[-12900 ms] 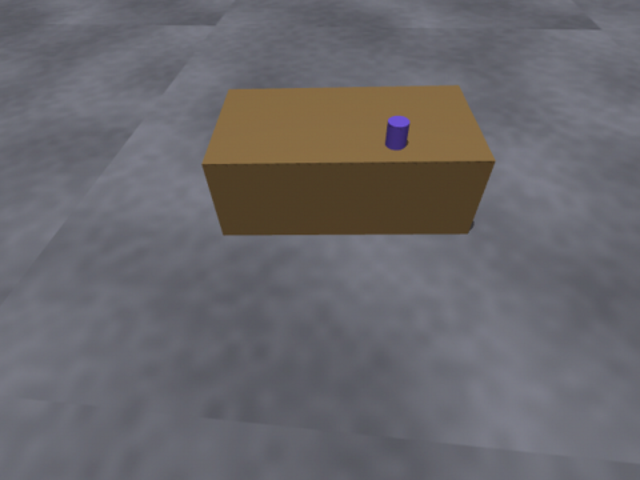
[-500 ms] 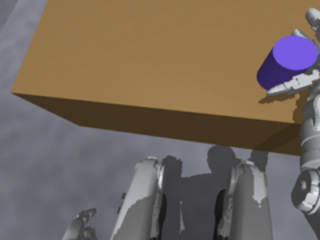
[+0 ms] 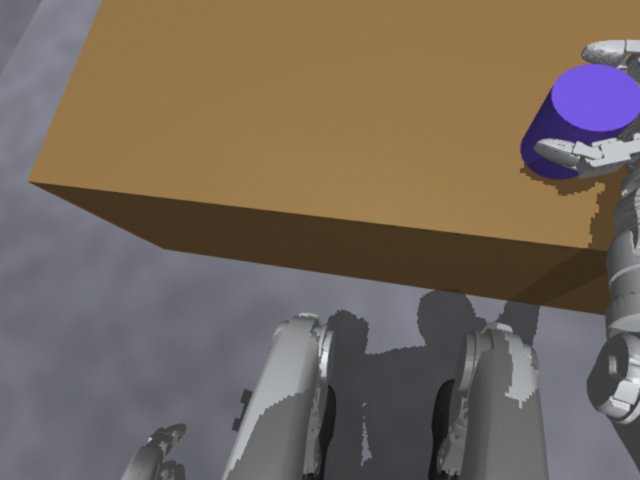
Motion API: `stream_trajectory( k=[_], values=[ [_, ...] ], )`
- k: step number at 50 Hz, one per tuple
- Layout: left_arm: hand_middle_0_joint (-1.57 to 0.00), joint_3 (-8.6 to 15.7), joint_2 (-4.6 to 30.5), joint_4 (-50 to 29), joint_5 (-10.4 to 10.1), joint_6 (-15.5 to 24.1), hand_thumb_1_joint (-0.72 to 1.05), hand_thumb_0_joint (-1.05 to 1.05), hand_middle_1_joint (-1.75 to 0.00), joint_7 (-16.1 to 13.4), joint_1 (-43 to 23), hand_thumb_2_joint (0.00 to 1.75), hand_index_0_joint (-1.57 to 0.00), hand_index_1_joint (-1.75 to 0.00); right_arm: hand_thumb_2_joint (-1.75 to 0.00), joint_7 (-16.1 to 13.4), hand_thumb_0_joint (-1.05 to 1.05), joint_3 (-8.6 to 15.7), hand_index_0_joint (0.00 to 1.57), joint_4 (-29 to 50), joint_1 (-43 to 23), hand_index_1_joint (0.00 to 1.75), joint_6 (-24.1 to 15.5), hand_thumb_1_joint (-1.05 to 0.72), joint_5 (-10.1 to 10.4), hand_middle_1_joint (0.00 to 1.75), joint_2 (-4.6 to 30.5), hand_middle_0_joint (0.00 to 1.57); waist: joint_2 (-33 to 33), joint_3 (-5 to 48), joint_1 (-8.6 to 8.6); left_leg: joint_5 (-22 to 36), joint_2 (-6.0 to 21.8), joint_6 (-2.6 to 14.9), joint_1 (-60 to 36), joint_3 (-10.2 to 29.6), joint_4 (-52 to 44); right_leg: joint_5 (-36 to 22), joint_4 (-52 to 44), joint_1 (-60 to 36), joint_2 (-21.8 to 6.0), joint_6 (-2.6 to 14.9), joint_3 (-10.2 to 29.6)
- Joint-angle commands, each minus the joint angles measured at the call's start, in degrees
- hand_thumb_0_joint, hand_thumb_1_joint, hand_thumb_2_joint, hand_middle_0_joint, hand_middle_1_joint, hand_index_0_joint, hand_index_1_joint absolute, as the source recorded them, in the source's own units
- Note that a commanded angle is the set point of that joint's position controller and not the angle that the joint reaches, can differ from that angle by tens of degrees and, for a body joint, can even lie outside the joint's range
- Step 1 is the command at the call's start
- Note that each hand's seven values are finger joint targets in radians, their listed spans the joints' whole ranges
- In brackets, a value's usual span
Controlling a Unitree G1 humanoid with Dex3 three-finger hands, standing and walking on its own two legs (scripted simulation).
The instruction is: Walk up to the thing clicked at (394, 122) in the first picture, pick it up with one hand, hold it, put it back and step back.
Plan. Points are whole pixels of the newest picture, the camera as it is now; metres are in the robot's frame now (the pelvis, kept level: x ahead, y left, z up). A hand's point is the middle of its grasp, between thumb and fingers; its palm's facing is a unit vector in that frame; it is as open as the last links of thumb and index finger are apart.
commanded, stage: settle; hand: right
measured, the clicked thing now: (573, 126) +0.52 -0.22 -0.01
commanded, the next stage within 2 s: lift in 1.16 s
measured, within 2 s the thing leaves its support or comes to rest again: leaves its support in 0.18 s
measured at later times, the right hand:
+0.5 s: hand out of the picture +0.52 -0.24 +0.07, palm faces +0.16 +0.99 -0.01, open 11.1 cm
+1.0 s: hand out of the picture +0.53 -0.25 +0.11, palm faces +0.16 +0.99 +0.00, open 11.2 cm
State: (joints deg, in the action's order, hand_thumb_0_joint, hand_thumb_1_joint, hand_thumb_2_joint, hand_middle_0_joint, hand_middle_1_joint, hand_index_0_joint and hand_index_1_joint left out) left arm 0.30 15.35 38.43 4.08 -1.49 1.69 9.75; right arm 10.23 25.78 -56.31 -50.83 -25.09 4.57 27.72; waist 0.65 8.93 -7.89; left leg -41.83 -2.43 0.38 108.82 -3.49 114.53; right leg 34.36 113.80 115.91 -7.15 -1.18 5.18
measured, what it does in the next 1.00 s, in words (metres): rises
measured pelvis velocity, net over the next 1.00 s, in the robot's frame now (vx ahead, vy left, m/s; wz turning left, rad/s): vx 0.01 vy -0.01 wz -0.02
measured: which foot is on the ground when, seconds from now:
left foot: down 0.00-1.00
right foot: down 0.00-1.00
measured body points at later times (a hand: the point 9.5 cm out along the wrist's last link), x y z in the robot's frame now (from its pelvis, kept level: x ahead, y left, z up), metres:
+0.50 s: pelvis +0.00 +0.00 +0.04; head +0.20 -0.05 +0.44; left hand +0.10 +0.26 -0.08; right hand +0.51 -0.30 +0.07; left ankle +0.07 +0.12 -0.42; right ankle +0.09 -0.14 -0.42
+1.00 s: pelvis +0.01 -0.01 +0.08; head +0.20 -0.05 +0.49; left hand +0.10 +0.26 -0.03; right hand +0.51 -0.30 +0.11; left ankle +0.07 +0.12 -0.42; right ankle +0.09 -0.14 -0.42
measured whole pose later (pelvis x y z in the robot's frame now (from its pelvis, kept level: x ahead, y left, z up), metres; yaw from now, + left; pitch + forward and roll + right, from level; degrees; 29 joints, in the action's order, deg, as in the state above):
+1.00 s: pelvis +0.01 -0.01 +0.08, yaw -1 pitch +34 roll +5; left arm -0.2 14.3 37.4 2.4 -0.9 0.8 12.0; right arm 9.9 24.3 -55.7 -49.5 -21.8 4.9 27.9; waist 1.3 9.8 -8.4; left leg -38.9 -2.0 -0.2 92.6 -3.6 97.8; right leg 32.8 98.8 100.1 -6.7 -0.6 4.1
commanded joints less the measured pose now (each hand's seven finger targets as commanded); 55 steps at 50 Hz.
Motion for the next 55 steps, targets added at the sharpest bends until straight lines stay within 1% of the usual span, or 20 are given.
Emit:
stream_trajectory(
  k=[1, 2, 3, 5, 18, 20, 21, 24, 25, 31, 34, 36, 38, 43, 44, 46, 51, 52, 53, 55],
  values=[
    [-0.18, 3.6, 10.9, -2.3, 0.1, 0.7, 0.93, 0.0, -0.28, -1.0, 9.5, 0.86, -0.19, -0.27, -1.13, -0.2, 0.0, 2.3, 1.41, 11.8, -20.4, 1.35, -4.0, -0.31, 1.1, 1.35, 14.5, 1.4, 6.5, 38.1, -0.31, 15.4, -1.0, 1.51, -18.2, 0.0, -16.9, -7.7, -9.8, -28.6, 2.4, 3.22, -1.7],
    [-0.19, 3.6, 11.0, -2.4, 0.1, 0.6, 0.91, 0.0, -0.29, -1.0, 9.7, 0.89, -0.19, -0.28, -1.18, -0.2, 0.0, 2.9, 1.37, 13.2, -21.1, 1.36, -4.2, -0.26, 0.8, 1.36, 16.2, 1.34, 7.1, 39.7, 0.0, 16.1, -1.0, 1.44, -19.4, 0.6, -16.9, -8.5, -9.4, -29.0, 2.3, 3.21, -1.9],
    [-0.19, 3.6, 11.1, -2.1, 0.2, 0.6, 0.91, 0.0, -0.29, -1.0, 9.7, 0.88, -0.2, -0.28, -1.21, 0.3, 0.0, 1.5, 1.35, 13.3, -21.5, 1.37, -4.3, -0.26, 0.7, 1.37, 14.2, 1.32, 8.0, 39.3, -0.56, 15.7, -1.1, 1.58, -17.2, -0.2, -16.4, -8.3, -9.8, -30.8, 2.4, 3.11, -1.7],
    [-0.19, 3.6, 10.9, -2.6, 0.0, 0.6, 0.91, 0.0, -0.29, -0.9, 9.6, 0.88, -0.19, -0.28, -1.16, 0.4, 0.0, 1.5, 1.31, 15.5, -22.6, 1.32, -4.4, -0.19, 0.7, 1.32, 14.9, 1.28, 10.0, 41.3, -0.03, 16.7, -0.9, 1.77, -18.1, -0.1, -16.7, -9.9, -10.4, -33.6, 2.3, 2.98, -1.7],
    [-0.19, 3.4, 10.4, -3.6, -1.3, 0.7, 0.92, 0.0, -0.29, -1.5, 9.6, 0.88, -0.2, -0.28, -1.21, -0.1, 0.0, 0.9, 1.36, 18.8, -23.5, 1.39, -0.8, -0.11, 1.3, 1.39, 15.1, 1.32, 11.0, 41.9, -0.25, 15.9, -0.9, 1.93, -20.9, -0.5, -20.9, -9.6, -15.5, -39.4, 2.6, 2.87, -1.4],
    [-0.19, 3.4, 10.4, -3.7, -1.5, 0.7, 0.91, 0.0, -0.29, -1.8, 9.7, 0.88, -0.19, -0.28, -1.24, -0.3, 0.0, 0.3, 1.37, 17.4, -22.8, 1.41, -0.1, -0.11, 1.0, 1.41, 14.9, 1.32, 11.0, 40.2, -0.61, 15.0, -1.0, 1.98, -20.8, -0.6, -22.2, -8.4, -17.0, -40.0, 2.7, 2.83, -1.2],
    [-0.19, 3.3, 10.2, -3.4, -1.6, 0.9, 0.92, 0.0, -0.29, -1.8, 9.8, 0.88, -0.2, -0.28, -1.24, -0.3, 0.0, -0.4, 1.37, 16.1, -22.3, 1.41, 0.2, -0.12, 1.2, 1.41, 13.0, 1.32, 10.2, 38.5, -1.08, 15.3, -0.8, 1.92, -20.6, -0.8, -22.6, -8.5, -17.5, -39.8, 2.7, 2.86, -1.0],
    [-0.19, 3.1, 10.0, -3.9, -1.8, 1.0, 0.91, 0.0, -0.29, -1.9, 9.6, 0.88, -0.2, -0.28, -1.27, -0.4, 0.0, 0.4, 1.37, 15.5, -21.4, 1.43, 0.5, -0.11, 1.1, 1.43, 14.6, 1.32, 10.2, 36.7, -0.43, 14.0, -0.7, 2.08, -21.5, -0.4, -24.0, -7.3, -19.1, -39.5, 2.8, 2.9, -1.2],
    [-0.19, 3.2, 9.8, -4.0, -1.8, 1.1, 0.92, 0.0, -0.29, -1.9, 9.9, 0.88, -0.2, -0.28, -1.27, -0.4, 0.0, -0.1, 1.37, 13.3, -19.6, 1.43, 0.8, -0.11, 1.4, 1.43, 12.6, 1.32, 8.5, 36.0, -0.94, 15.3, -0.7, 1.9, -22.4, -0.5, -24.6, -8.4, -19.3, -39.8, 2.7, 3.02, -1.1],
    [-0.19, 3.0, 9.6, -4.1, -1.7, 1.4, 0.91, 0.0, -0.29, -1.9, 10.4, 0.88, -0.2, -0.28, -1.29, 0.1, 0.0, -0.1, 1.37, 13.0, -20.3, 1.45, 0.4, -0.09, 1.3, 1.45, 13.3, 1.32, 8.2, 36.2, -1.27, 18.2, -0.7, 1.64, -25.2, 0.0, -26.4, -11.2, -20.3, -41.8, 2.6, 3.32, -1.1],
    [-0.19, 3.2, 10.0, -4.2, -1.7, 1.3, 0.9, 0.0, -0.29, -1.7, 10.4, 0.89, -0.19, -0.28, -1.33, 0.2, 0.0, -0.1, 1.39, 13.9, -21.1, 1.48, -0.1, -0.1, 1.2, 1.48, 13.7, 1.33, 10.9, 36.6, -0.28, 17.7, -0.8, 2.08, -23.9, -0.3, -26.6, -12.2, -22.2, -45.5, 2.5, 2.96, -0.8],
    [-0.19, 3.1, 10.0, -4.6, -1.7, 1.3, 0.91, 0.0, -0.29, -1.6, 10.2, 0.88, -0.19, -0.28, -1.34, 0.3, 0.0, -1.2, 1.38, 15.6, -23.5, 1.49, -0.5, -0.1, 1.1, 1.49, 12.8, 1.32, 12.1, 37.2, -0.66, 16.0, -0.8, 2.22, -22.9, -0.6, -27.0, -11.0, -23.4, -47.8, 2.4, 2.71, -0.2],
    [-0.19, 3.4, 10.5, -3.7, -1.5, 1.4, 0.91, 0.0, -0.29, -1.7, 10.8, 0.88, -0.19, -0.28, -1.36, 0.1, 0.0, -0.4, 1.39, 12.0, -21.6, 1.51, -0.4, -0.09, 1.2, 1.51, 13.3, 1.33, 11.2, 35.6, -0.97, 16.4, -0.7, 2.05, -24.0, -0.7, -27.5, -10.9, -23.7, -47.0, 2.6, 2.74, 0.0],
    [-0.18, 3.2, 10.2, -4.5, -1.6, 1.4, 0.91, 0.0, -0.29, -1.6, 11.1, 0.88, -0.19, -0.28, -1.37, -0.3, 0.0, -0.3, 1.37, 15.4, -23.4, 1.51, -1.1, -0.08, 1.2, 1.51, 13.8, 1.31, 11.0, 39.1, -0.65, 18.0, -0.7, 1.88, -26.7, -0.3, -29.4, -12.9, -24.5, -50.0, 2.6, 2.91, -0.5],
    [-0.19, 3.4, 10.3, -3.8, -1.6, 1.4, 0.91, 0.0, -0.29, -1.6, 11.3, 0.88, -0.19, -0.28, -1.37, -0.1, 0.0, -0.8, 1.38, 12.2, -20.9, 1.51, -0.6, -0.09, 1.2, 1.51, 12.3, 1.32, 10.4, 37.2, -1.19, 18.8, -0.6, 1.8, -27.1, -0.5, -29.2, -13.3, -24.5, -49.0, 2.7, 2.95, -0.4],
    [-0.19, 3.5, 10.3, -3.8, -1.6, 1.5, 0.91, 0.0, -0.29, -1.7, 10.9, 0.88, -0.19, -0.28, -1.37, -0.3, 0.0, -0.5, 1.37, 14.2, -22.0, 1.5, -1.0, -0.09, 1.3, 1.5, 13.2, 1.31, 9.6, 36.9, -0.86, 17.9, -0.7, 1.69, -28.4, 0.0, -30.4, -11.5, -25.0, -47.5, 2.8, 3.14, -0.8],
    [-0.18, 3.4, 10.0, -3.8, -1.6, 1.4, 0.91, 0.0, -0.29, -1.5, 11.2, 0.88, -0.19, -0.28, -1.36, -0.6, 0.0, -0.6, 1.35, 13.4, -21.0, 1.5, -1.2, -0.06, 1.0, 1.5, 12.7, 1.29, 10.8, 36.8, -0.47, 19.4, -0.6, 1.9, -28.6, -0.3, -31.0, -14.4, -26.6, -51.2, 2.7, 2.89, -0.6],
    [-0.19, 3.8, 10.4, -3.3, -1.4, 1.4, 0.92, 0.0, -0.29, -1.6, 11.6, 0.88, -0.19, -0.28, -1.36, -0.5, 0.0, -1.0, 1.36, 11.9, -20.5, 1.5, -1.2, -0.09, 0.8, 1.5, 12.3, 1.31, 9.9, 36.1, -1.54, 19.6, -0.8, 1.68, -28.7, -0.3, -31.5, -14.0, -26.0, -50.5, 2.7, 3.13, -0.6],
    [-0.18, 3.6, 10.0, -3.6, -1.5, 1.4, 0.91, 0.0, -0.29, -1.6, 11.2, 0.88, -0.19, -0.28, -1.36, -0.7, 0.0, -0.3, 1.35, 14.2, -20.7, 1.49, -1.6, -0.09, 1.2, 1.49, 12.8, 1.29, 9.7, 36.6, -0.6, 20.1, -0.6, 1.67, -30.1, 0.1, -31.7, -14.2, -26.1, -49.7, 2.8, 3.16, -0.9],
    [-0.18, 3.7, 10.2, -3.5, -1.4, 1.5, 0.91, 0.0, -0.29, -1.6, 11.3, 0.88, -0.19, -0.28, -1.38, -0.8, 0.0, -0.1, 1.35, 12.7, -20.1, 1.51, -1.6, -0.08, 1.2, 1.51, 12.4, 1.29, 9.5, 35.8, -0.93, 19.4, -0.7, 1.73, -29.5, -0.2, -31.8, -13.5, -26.8, -49.9, 2.8, 3.05, -0.8]
  ],
)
